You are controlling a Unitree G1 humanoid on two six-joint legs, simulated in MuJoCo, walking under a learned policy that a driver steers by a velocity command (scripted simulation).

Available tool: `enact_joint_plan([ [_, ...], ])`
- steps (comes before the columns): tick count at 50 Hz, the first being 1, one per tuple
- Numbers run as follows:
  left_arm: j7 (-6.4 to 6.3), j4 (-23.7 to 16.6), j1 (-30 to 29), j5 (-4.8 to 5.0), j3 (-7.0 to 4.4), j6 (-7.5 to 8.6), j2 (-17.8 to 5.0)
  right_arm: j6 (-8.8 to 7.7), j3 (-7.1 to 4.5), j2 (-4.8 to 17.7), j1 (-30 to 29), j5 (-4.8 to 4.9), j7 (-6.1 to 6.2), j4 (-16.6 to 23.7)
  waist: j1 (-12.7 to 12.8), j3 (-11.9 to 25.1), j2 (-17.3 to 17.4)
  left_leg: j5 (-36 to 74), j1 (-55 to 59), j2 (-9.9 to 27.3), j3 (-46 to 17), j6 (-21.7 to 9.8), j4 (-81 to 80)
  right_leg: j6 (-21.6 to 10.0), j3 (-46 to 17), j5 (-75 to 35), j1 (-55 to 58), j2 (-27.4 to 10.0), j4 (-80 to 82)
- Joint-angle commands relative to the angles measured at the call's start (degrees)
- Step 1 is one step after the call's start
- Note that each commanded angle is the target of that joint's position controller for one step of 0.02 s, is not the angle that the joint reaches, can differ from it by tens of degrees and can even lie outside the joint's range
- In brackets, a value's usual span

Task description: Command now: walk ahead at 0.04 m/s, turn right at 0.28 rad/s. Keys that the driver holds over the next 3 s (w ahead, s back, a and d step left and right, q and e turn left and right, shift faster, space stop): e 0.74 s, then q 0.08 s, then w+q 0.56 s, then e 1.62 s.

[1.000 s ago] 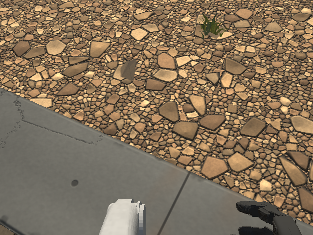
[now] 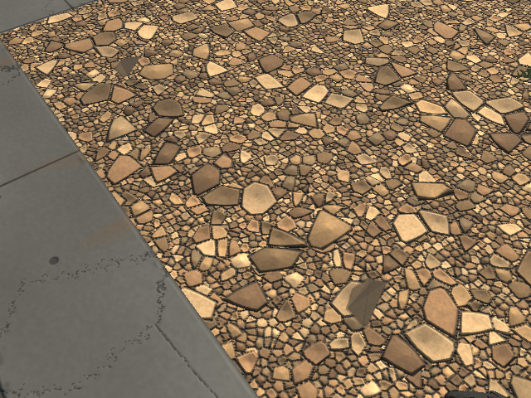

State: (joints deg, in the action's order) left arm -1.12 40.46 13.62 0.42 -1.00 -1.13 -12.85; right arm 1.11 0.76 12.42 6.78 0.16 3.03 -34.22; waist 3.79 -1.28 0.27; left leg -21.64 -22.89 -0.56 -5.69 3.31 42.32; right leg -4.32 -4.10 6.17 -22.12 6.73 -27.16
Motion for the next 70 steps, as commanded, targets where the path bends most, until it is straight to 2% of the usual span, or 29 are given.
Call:
enact_joint_plan([
  [1,-0.98,-5.04,-3.19,0.57,-2.73,-0.40,-8.36,-1.50,-2.42,5.19,3.09,0.12,-0.42,3.04,-4.01,5.94,-8.85,4.31,4.34,-2.24,2.07,-2.72,-10.26,-7.84,-22.14,8.29,6.31,-13.63,8.75],
  [3,-1.22,-5.06,-1.70,1.09,-2.83,-0.60,-7.60,-2.19,-3.24,6.92,5.78,-0.72,-0.91,2.05,-4.90,7.52,-6.56,9.57,14.69,1.56,0.58,-6.26,-16.57,-4.47,-20.13,9.65,0.49,-11.09,4.90],
  [5,-0.60,-7.61,-4.92,1.18,-2.91,0.73,-6.82,-1.83,-5.31,11.96,7.60,-3.66,-1.08,1.49,-6.00,5.45,16.83,26.53,18.10,20.75,-18.23,-18.78,-23.41,1.83,-1.49,23.92,-17.03,0.53,-15.53],
  [6,-0.07,-6.65,-3.51,0.22,-4.25,1.21,-9.89,-2.31,-5.05,10.21,5.11,-3.97,-0.76,2.93,-5.57,5.99,14.13,33.97,17.33,25.56,-20.79,-21.90,-23.58,5.19,-1.18,29.20,-18.46,-1.75,-31.37],
  [7,0.18,-4.66,-0.97,0.53,-4.97,0.76,-10.78,-2.60,-4.39,7.92,2.02,-3.32,-0.31,4.39,-3.90,6.42,7.98,35.25,16.31,22.73,-16.47,-20.09,-22.14,6.65,-2.58,27.17,-17.87,-2.66,-39.46],
  [9,-0.23,-2.75,2.32,0.40,-4.78,-1.24,-9.01,-3.08,-3.86,6.48,-1.98,-1.13,-0.20,5.12,-1.94,5.00,3.85,35.63,14.87,17.87,-8.50,-16.13,-20.74,8.71,-2.64,21.42,-18.52,-3.59,-47.45],
  [12,-0.10,-4.50,-0.34,0.82,-3.71,-2.25,-6.12,-2.56,-3.94,6.84,-1.62,-1.49,-0.49,4.56,-2.87,3.75,6.08,33.44,13.17,13.75,-0.77,-15.29,-21.72,10.92,1.45,14.81,-17.26,-5.07,-43.97],
  [16,1.46,-8.32,-6.36,0.56,-1.94,-1.56,-3.45,-1.41,-5.50,10.28,2.19,-0.95,-0.12,2.84,-6.61,5.53,9.17,32.11,15.81,15.87,1.58,-16.53,-20.84,10.60,4.87,15.74,-11.22,-8.27,-27.56],
  [22,2.71,-8.11,-1.04,0.47,-3.14,-1.52,-6.31,-1.43,-6.75,12.93,2.27,1.36,-0.73,0.18,-4.02,6.13,10.87,31.47,13.90,17.96,3.70,-13.88,-14.52,4.63,9.90,8.99,2.28,-6.01,-4.75],
  [23,2.31,-7.50,1.02,0.23,-3.77,-1.26,-7.54,-1.58,-6.52,11.64,4.86,1.53,-0.72,-1.18,-3.42,6.42,8.49,26.30,10.83,15.77,6.26,-10.69,-10.49,2.76,9.10,2.66,8.38,-4.50,1.49],
  [24,1.60,-7.72,3.79,0.09,-5.29,-0.94,-12.02,-1.83,-6.00,9.27,6.37,0.42,-0.85,-1.36,-3.08,8.57,-1.39,13.14,0.55,11.96,11.44,-5.18,1.80,-0.60,-2.00,-13.17,19.78,-11.47,3.45],
  [25,0.69,-9.93,3.18,-0.65,-6.20,-0.68,-17.84,-2.02,-4.40,5.36,4.36,-2.68,-1.17,2.23,-4.36,8.30,-18.72,-17.38,-17.93,3.92,13.15,0.73,18.95,-10.72,-22.43,-33.85,26.21,-26.91,1.82],
  [26,1.15,-10.02,5.88,-2.05,-5.67,0.38,-15.46,-2.43,-5.26,8.28,-2.33,-1.16,-0.73,3.48,1.80,12.90,-14.22,-17.49,-20.26,2.27,4.05,1.15,27.13,-17.25,-26.42,-24.95,22.68,-29.51,5.64],
  [27,1.12,-10.18,3.57,-2.14,-5.10,1.09,-13.83,-2.30,-5.67,9.64,-3.83,0.39,-0.65,3.36,0.61,9.26,-9.47,-12.73,-20.66,3.28,2.52,0.48,29.72,-14.67,-21.85,-15.40,19.53,-25.97,6.59],
  [29,0.35,-11.53,-3.47,-0.03,-4.15,0.97,-10.41,-1.57,-6.04,9.19,-2.44,-0.40,0.10,1.61,-2.37,5.61,-5.87,-4.56,-20.00,4.00,1.37,0.38,27.96,-9.12,-16.93,-6.84,14.19,-20.36,6.75],
  [32,-0.55,-12.37,-5.91,-0.48,-3.38,0.45,-8.89,-1.58,-6.18,8.50,1.00,-0.82,0.13,0.80,-4.86,6.88,-7.86,2.25,-14.38,1.40,2.64,1.18,28.72,-8.52,-13.56,-9.21,8.79,-16.55,6.75],
  [41,-1.18,-11.14,-3.53,-1.11,-2.96,-0.27,-8.18,-2.26,-4.61,5.99,-0.42,0.22,-0.76,0.35,-1.81,7.86,-8.49,-0.02,-4.09,1.69,3.71,0.50,6.63,-9.27,-16.85,-4.08,9.70,-16.89,5.45],
  [43,-0.48,-9.47,-2.06,-1.03,-1.89,-0.03,-6.07,-2.65,-4.06,4.91,0.41,0.47,-1.68,0.06,-1.30,7.61,-8.37,0.39,2.41,2.10,4.76,-0.70,0.79,-9.11,-17.62,14.00,6.77,-16.37,8.46],
  [47,0.49,-7.33,-1.08,-0.24,-2.26,1.34,-8.73,-4.50,-4.25,5.29,4.05,1.06,-2.79,-1.16,-3.59,-0.21,-7.10,0.63,11.67,-0.78,6.86,-6.93,-13.79,-6.65,-18.69,35.00,-0.86,-14.59,9.81],
  [48,0.53,-7.74,-3.03,-0.14,-1.78,2.12,-7.29,-5.08,-4.28,5.86,7.28,0.78,-2.74,-1.81,-4.88,-0.64,-4.55,-0.49,14.93,2.92,1.13,-9.26,-16.51,-4.82,-16.49,32.36,-3.81,-13.07,5.08],
  [49,0.64,-8.86,-4.87,-0.19,-1.15,3.09,-4.96,-5.51,-4.84,8.86,11.65,0.43,-2.47,-2.50,-5.66,0.18,2.80,-8.35,19.73,10.28,-10.39,-13.41,-22.24,-1.47,-7.48,26.16,-10.50,-7.82,-6.04],
  [50,0.53,-10.40,-8.11,0.52,-1.85,4.53,-6.42,-5.70,-6.73,13.97,15.26,0.03,-3.02,-3.84,-6.77,-2.75,14.82,-18.57,20.07,18.55,-28.90,-20.05,-31.63,1.93,2.60,22.62,-18.56,-2.30,-16.33],
  [52,0.65,-10.51,-11.43,1.67,-3.34,6.60,-9.68,-6.34,-6.02,10.76,16.12,-0.55,-2.76,-3.64,-7.81,-6.35,9.39,-16.37,22.52,20.44,-33.84,-21.46,-33.72,3.09,-1.43,22.34,-26.59,-6.05,-27.28],
  [55,1.88,-8.43,-10.50,0.02,-3.23,7.72,-7.23,-6.42,-5.64,9.38,15.58,0.54,-2.21,-3.09,-6.66,-3.17,5.04,-3.88,24.73,14.44,-22.41,-17.43,-32.91,3.48,-0.42,11.11,-25.86,-7.92,-26.15],
  [61,2.96,-7.64,-16.78,0.46,-2.27,8.08,-3.52,-4.70,-5.98,10.55,18.65,0.97,-2.11,-3.85,-8.78,-2.22,8.38,8.38,14.32,8.31,-12.31,-15.35,-31.28,6.17,3.95,1.17,-9.87,-4.21,-8.29],
  [65,3.00,-7.80,-17.15,1.40,-3.35,8.42,-7.11,-3.98,-6.75,13.15,18.70,2.02,-1.85,-3.94,-7.69,-1.97,9.72,8.20,13.24,10.70,-17.43,-14.50,-29.33,6.47,1.99,-0.05,-1.86,-4.44,-1.48],
  [68,1.82,-5.13,-5.98,1.09,-5.59,8.86,-11.71,-3.72,-6.31,11.44,15.99,1.45,-1.85,-2.62,-1.06,4.18,9.56,20.78,10.93,7.33,-15.68,-10.36,-18.02,3.33,1.84,0.12,15.78,-6.11,3.64],
  [69,1.08,-3.90,3.88,0.45,-6.57,8.78,-14.74,-3.76,-5.13,7.79,14.47,0.33,-2.04,-1.02,3.48,12.46,4.61,15.79,3.98,3.73,-11.65,-8.10,-2.36,-0.19,-5.77,3.93,30.39,-14.77,2.89],
  [70,0.94,-2.46,9.41,-1.61,-7.02,8.03,-19.13,-4.28,-3.31,1.72,19.22,0.83,-1.41,0.83,1.39,19.44,-14.23,-7.93,-13.11,-4.78,-4.35,-3.67,16.94,-8.05,-29.69,9.08,45.22,-28.38,7.00],
])
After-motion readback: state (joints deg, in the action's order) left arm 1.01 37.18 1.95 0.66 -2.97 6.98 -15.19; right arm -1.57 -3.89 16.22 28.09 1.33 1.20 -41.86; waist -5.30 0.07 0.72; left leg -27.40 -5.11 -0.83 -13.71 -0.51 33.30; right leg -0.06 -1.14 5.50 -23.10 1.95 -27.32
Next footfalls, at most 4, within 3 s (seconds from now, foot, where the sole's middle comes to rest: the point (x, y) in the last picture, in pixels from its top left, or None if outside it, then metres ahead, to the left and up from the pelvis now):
0.06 left None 0.06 0.13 -0.77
0.48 right None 0.00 -0.14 -0.77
0.96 left None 0.06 0.06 -0.77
1.38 right None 0.20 -0.26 -0.77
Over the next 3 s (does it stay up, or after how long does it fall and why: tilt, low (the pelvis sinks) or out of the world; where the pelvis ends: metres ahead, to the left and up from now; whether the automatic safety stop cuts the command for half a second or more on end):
stays up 0.27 -0.15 0.01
